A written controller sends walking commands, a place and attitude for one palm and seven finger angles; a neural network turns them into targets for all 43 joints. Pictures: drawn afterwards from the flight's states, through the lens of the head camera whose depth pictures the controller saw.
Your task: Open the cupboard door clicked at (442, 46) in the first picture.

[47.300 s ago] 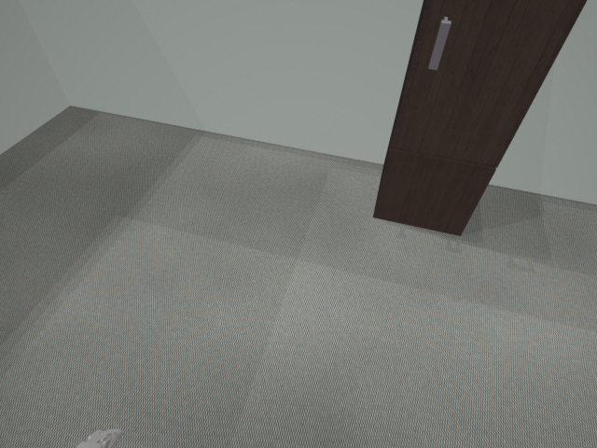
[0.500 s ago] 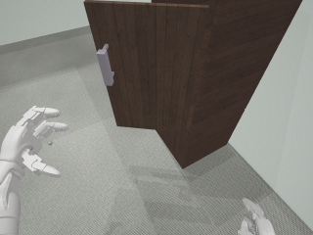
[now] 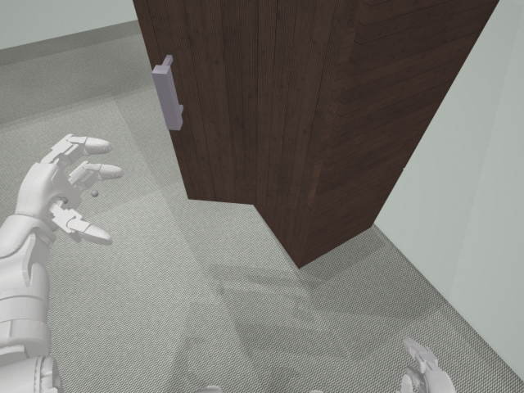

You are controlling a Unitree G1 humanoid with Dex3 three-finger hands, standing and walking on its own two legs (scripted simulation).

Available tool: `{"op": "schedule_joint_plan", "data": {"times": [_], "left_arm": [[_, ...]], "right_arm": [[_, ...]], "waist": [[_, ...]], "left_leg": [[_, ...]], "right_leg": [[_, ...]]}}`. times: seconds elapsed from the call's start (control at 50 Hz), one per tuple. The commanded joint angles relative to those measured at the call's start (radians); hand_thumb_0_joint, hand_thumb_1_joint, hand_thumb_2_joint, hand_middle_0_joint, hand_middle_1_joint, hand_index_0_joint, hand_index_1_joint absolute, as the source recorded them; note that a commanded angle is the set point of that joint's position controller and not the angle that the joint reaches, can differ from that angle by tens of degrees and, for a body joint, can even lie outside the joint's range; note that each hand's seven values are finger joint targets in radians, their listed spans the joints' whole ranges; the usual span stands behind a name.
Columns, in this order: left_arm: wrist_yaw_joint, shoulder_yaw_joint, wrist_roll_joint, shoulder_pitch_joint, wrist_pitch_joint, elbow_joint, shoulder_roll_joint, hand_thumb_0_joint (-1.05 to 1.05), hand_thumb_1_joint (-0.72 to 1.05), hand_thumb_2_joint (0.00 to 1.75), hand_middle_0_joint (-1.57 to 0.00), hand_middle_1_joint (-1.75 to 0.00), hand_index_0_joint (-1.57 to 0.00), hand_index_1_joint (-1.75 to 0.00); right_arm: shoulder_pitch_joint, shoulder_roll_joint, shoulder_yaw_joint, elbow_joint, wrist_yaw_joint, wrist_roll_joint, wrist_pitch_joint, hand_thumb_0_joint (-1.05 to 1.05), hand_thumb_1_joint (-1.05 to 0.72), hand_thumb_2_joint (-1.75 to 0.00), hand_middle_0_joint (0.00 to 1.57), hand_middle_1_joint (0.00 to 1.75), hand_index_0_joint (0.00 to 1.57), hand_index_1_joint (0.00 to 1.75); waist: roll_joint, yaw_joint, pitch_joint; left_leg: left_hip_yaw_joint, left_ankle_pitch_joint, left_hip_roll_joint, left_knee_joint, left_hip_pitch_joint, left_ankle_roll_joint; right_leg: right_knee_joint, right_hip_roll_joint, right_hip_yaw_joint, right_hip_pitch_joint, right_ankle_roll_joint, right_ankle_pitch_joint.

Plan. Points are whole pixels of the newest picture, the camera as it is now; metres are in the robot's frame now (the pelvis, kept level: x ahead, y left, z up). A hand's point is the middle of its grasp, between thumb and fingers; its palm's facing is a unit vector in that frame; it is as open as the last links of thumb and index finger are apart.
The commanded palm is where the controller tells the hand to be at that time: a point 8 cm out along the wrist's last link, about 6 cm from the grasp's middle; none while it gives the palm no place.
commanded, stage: move the hooked fingers beside the handle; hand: left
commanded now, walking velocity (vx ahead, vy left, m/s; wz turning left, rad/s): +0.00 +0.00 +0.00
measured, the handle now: (171, 93) +0.64 +0.21 +0.09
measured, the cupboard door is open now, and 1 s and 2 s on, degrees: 54 54 54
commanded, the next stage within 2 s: none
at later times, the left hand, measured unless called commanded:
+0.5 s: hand (106, 152) +0.44 +0.27 +0.11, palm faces -0.08 -1.00 +0.01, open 14.0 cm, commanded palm +0.43 +0.33 +0.10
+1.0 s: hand (127, 113) +0.54 +0.26 +0.11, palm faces -0.08 -1.00 +0.00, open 14.0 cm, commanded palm +0.54 +0.31 +0.09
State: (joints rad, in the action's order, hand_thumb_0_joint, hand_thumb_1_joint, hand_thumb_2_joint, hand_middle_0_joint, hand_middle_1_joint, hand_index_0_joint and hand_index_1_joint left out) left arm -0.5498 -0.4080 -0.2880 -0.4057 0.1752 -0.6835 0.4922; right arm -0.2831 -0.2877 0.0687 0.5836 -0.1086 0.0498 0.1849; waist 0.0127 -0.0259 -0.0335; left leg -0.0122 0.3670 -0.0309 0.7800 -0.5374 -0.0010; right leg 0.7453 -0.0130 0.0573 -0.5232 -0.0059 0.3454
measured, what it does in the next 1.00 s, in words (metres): stands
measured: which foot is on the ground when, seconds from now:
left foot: down 0.00-1.00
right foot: down 0.00-1.00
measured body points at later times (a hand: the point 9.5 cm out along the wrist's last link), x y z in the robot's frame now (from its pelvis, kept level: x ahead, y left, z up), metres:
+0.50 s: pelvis +0.01 +0.01 -0.01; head +0.09 +0.02 +0.43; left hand +0.44 +0.32 +0.11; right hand +0.07 -0.27 -0.11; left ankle +0.01 +0.12 -0.71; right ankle +0.02 -0.12 -0.71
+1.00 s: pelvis +0.01 +0.02 -0.02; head +0.15 +0.04 +0.40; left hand +0.54 +0.32 +0.11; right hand -0.02 -0.26 -0.12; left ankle +0.01 +0.12 -0.71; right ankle +0.02 -0.12 -0.71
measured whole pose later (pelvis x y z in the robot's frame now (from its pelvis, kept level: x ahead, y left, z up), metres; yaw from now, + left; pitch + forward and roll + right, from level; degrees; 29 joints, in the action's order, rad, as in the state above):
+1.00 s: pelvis +0.01 +0.02 -0.02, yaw -3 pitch +21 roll -4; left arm -0.54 -0.51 -0.08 -1.07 0.26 -1.31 0.84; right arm -0.43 -0.30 0.07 0.61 -0.06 0.01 -0.04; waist 0.01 -0.21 -0.05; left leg -0.02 0.43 -0.06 0.94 -0.87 -0.02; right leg 0.84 0.02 0.05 -0.84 0.01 0.36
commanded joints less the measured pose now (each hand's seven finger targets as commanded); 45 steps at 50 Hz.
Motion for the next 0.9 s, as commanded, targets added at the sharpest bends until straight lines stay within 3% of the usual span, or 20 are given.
{"op": "schedule_joint_plan", "data": {"times": [0.0, 0.12, 0.22, 0.28, 0.3, 0.32, 0.38, 0.46, 0.48, 0.5, 0.54, 0.58, 0.6, 0.68, 0.7, 0.72, 0.8, 0.86, 0.88], "left_arm": [[-0.002, -0.107, -0.023, -0.337, 0.069, 0.134, 0.324, 0.00, -0.50, 0.30, -0.30, -1.20, -0.30, -1.20], [-0.010, -0.117, -0.016, -0.417, 0.107, 0.088, 0.348, 0.00, -0.50, 0.30, -0.30, -1.20, -0.30, -1.20], [-0.029, -0.151, -0.001, -0.486, 0.113, -0.027, 0.414, 0.00, -0.50, 0.30, -0.30, -1.20, -0.30, -1.20], [-0.038, -0.108, 0.013, -0.610, 0.131, -0.050, 0.402, 0.00, -0.50, 0.30, -0.30, -1.20, -0.30, -1.20], [-0.037, -0.124, 0.021, -0.641, 0.143, -0.036, 0.436, 0.00, -0.50, 0.30, -0.30, -1.20, -0.30, -1.20], [-0.039, -0.104, 0.026, -0.635, 0.151, -0.046, 0.412, 0.00, -0.50, 0.30, -0.30, -1.20, -0.30, -1.20], [-0.042, -0.101, 0.023, -0.680, 0.163, -0.112, 0.413, 0.00, -0.50, 0.30, -0.30, -1.20, -0.30, -1.20], [-0.046, -0.128, 0.049, -0.736, 0.136, -0.262, 0.482, 0.00, -0.50, 0.30, -0.30, -1.20, -0.30, -1.20], [-0.043, -0.134, 0.056, -0.768, 0.135, -0.278, 0.505, 0.00, -0.50, 0.30, -0.30, -1.20, -0.30, -1.20], [-0.040, -0.126, 0.071, -0.810, 0.139, -0.263, 0.518, 0.00, -0.50, 0.30, -0.30, -1.20, -0.30, -1.20], [-0.030, -0.105, 0.091, -0.818, 0.155, -0.252, 0.501, 0.00, -0.50, 0.30, -0.30, -1.20, -0.30, -1.20], [-0.019, -0.113, 0.091, -0.869, 0.176, -0.249, 0.516, 0.00, -0.50, 0.30, -0.30, -1.20, -0.30, -1.20], [-0.017, -0.150, 0.094, -0.883, 0.183, -0.247, 0.566, 0.00, -0.50, 0.30, -0.30, -1.20, -0.30, -1.20], [-0.027, -0.127, 0.100, -0.928, 0.169, -0.348, 0.553, 0.00, -0.50, 0.30, -0.30, -1.20, -0.30, -1.20], [-0.024, -0.130, 0.116, -0.951, 0.161, -0.356, 0.583, 0.00, -0.50, 0.30, -0.30, -1.20, -0.30, -1.20], [-0.022, -0.093, 0.130, -0.969, 0.148, -0.389, 0.552, 0.00, -0.50, 0.30, -0.30, -1.20, -0.30, -1.20], [-0.001, -0.120, 0.153, -1.025, 0.155, -0.351, 0.605, 0.00, -0.50, 0.30, -0.30, -1.20, -0.30, -1.20], [0.004, -0.127, 0.158, -1.075, 0.151, -0.401, 0.628, 0.00, -0.50, 0.30, -0.30, -1.20, -0.30, -1.20], [0.004, -0.142, 0.151, -1.077, 0.152, -0.410, 0.639, 0.00, -0.50, 0.30, -0.30, -1.20, -0.30, -1.20]], "right_arm": [[-0.022, -0.157, -0.069, -0.126, 0.001, -0.003, 0.027, 0.00, -0.90, -0.90, 0.20, 0.30, 0.20, 0.30], [-0.077, -0.169, -0.085, -0.115, 0.013, -0.006, -0.005, 0.00, -0.90, -0.90, 0.20, 0.30, 0.20, 0.30], [-0.104, -0.180, -0.085, -0.097, 0.013, -0.007, -0.039, 0.00, -0.90, -0.90, 0.20, 0.30, 0.20, 0.30], [-0.120, -0.179, -0.086, -0.084, 0.012, -0.009, -0.052, 0.00, -0.90, -0.90, 0.20, 0.30, 0.20, 0.30], [-0.129, -0.182, -0.091, -0.078, 0.012, -0.011, -0.056, 0.00, -0.90, -0.90, 0.20, 0.30, 0.20, 0.30], [-0.134, -0.179, -0.092, -0.077, 0.015, -0.011, -0.059, 0.00, -0.90, -0.90, 0.20, 0.30, 0.20, 0.30], [-0.152, -0.184, -0.089, -0.062, 0.015, -0.015, -0.073, 0.00, -0.90, -0.90, 0.20, 0.30, 0.20, 0.30], [-0.170, -0.197, -0.086, -0.051, 0.017, -0.013, -0.102, 0.00, -0.90, -0.90, 0.20, 0.30, 0.20, 0.30], [-0.176, -0.198, -0.082, -0.049, 0.016, -0.016, -0.108, 0.00, -0.90, -0.90, 0.20, 0.30, 0.20, 0.30], [-0.181, -0.197, -0.082, -0.048, 0.017, -0.017, -0.113, 0.00, -0.90, -0.90, 0.20, 0.30, 0.20, 0.30], [-0.192, -0.192, -0.084, -0.052, 0.024, -0.023, -0.119, 0.00, -0.90, -0.90, 0.20, 0.30, 0.20, 0.30], [-0.208, -0.194, -0.085, -0.045, 0.025, -0.026, -0.130, 0.00, -0.90, -0.90, 0.20, 0.30, 0.20, 0.30], [-0.218, -0.200, -0.089, -0.042, 0.027, -0.027, -0.137, 0.00, -0.90, -0.90, 0.20, 0.30, 0.20, 0.30], [-0.233, -0.204, -0.080, -0.034, 0.028, -0.027, -0.158, 0.00, -0.90, -0.90, 0.20, 0.30, 0.20, 0.30], [-0.237, -0.207, -0.080, -0.031, 0.027, -0.026, -0.164, 0.00, -0.90, -0.90, 0.20, 0.30, 0.20, 0.30], [-0.243, -0.204, -0.076, -0.027, 0.028, -0.026, -0.168, 0.00, -0.90, -0.90, 0.20, 0.30, 0.20, 0.30], [-0.281, -0.209, -0.080, -0.021, 0.031, -0.037, -0.183, 0.00, -0.90, -0.90, 0.20, 0.30, 0.20, 0.30], [-0.298, -0.212, -0.074, -0.013, 0.032, -0.039, -0.197, 0.00, -0.90, -0.90, 0.20, 0.30, 0.20, 0.30], [-0.304, -0.212, -0.072, -0.017, 0.030, -0.039, -0.200, 0.00, -0.90, -0.90, 0.20, 0.30, 0.20, 0.30]], "waist": [[0.069, 0.011, -0.320], [0.055, -0.009, -0.377], [0.037, -0.022, -0.351], [0.079, -0.047, -0.364], [0.116, -0.042, -0.398], [0.145, -0.045, -0.408], [0.101, -0.061, -0.405], [0.054, -0.075, -0.365], [0.061, -0.078, -0.365], [0.106, -0.082, -0.392], [0.147, -0.082, -0.427], [0.121, -0.100, -0.452], [0.131, -0.094, -0.496], [0.116, -0.121, -0.449], [0.132, -0.123, -0.448], [0.141, -0.141, -0.418], [0.197, -0.143, -0.515], [0.135, -0.169, -0.487], [0.127, -0.167, -0.492]], "left_leg": [[0.027, -0.236, 0.032, -0.100, 0.115, -0.017], [0.024, -0.291, 0.027, -0.076, 0.127, -0.019], [0.019, -0.268, 0.027, -0.064, 0.061, -0.025], [0.018, -0.282, 0.028, -0.045, 0.078, -0.029], [0.028, -0.306, 0.025, -0.043, 0.101, -0.024], [0.029, -0.317, 0.024, -0.039, 0.130, -0.021], [0.034, -0.313, 0.020, -0.026, 0.112, -0.024], [0.030, -0.239, 0.020, -0.019, 0.014, -0.030], [0.033, -0.246, 0.020, -0.015, 0.007, -0.032], [0.036, -0.259, 0.018, -0.011, 0.024, -0.030], [0.040, -0.299, 0.016, 0.000, 0.063, -0.025], [0.045, -0.332, 0.010, 0.017, 0.077, -0.026], [0.045, -0.335, 0.007, 0.024, 0.084, -0.024], [0.051, -0.296, 0.006, 0.027, 0.038, -0.028], [0.051, -0.283, 0.004, 0.030, 0.025, -0.028], [0.054, -0.262, 0.005, 0.028, 0.018, -0.029], [0.064, -0.339, -0.004, 0.050, 0.086, -0.022], [0.067, -0.327, -0.008, 0.058, 0.032, -0.028], [0.061, -0.327, -0.005, 0.063, 0.018, -0.032]], "right_leg": [[-0.071, 0.032, -0.031, 0.126, -0.023, -0.244], [-0.049, 0.041, -0.031, 0.115, -0.020, -0.306], [-0.045, 0.039, -0.040, 0.108, -0.017, -0.307], [-0.036, 0.044, -0.044, 0.068, -0.019, -0.310], [-0.030, 0.043, -0.040, 0.062, -0.021, -0.316], [-0.029, 0.046, -0.034, 0.040, -0.023, -0.309], [-0.022, 0.052, -0.030, 0.018, -0.024, -0.296], [-0.020, 0.045, -0.037, 0.007, -0.014, -0.265], [-0.014, 0.046, -0.038, 0.000, -0.018, -0.266], [-0.008, 0.045, -0.039, -0.011, -0.016, -0.268], [0.002, 0.048, -0.034, -0.038, -0.018, -0.278], [0.013, 0.057, -0.031, -0.052, -0.017, -0.290], [0.014, 0.056, -0.036, -0.039, -0.014, -0.295], [0.016, 0.061, -0.029, -0.073, -0.016, -0.260], [0.014, 0.057, -0.033, -0.083, -0.013, -0.250], [0.009, 0.057, -0.029, -0.114, -0.012, -0.227], [0.021, 0.061, -0.026, -0.141, -0.012, -0.249], [0.021, 0.065, -0.024, -0.130, -0.008, -0.255], [0.022, 0.069, -0.028, -0.118, -0.009, -0.264]]}}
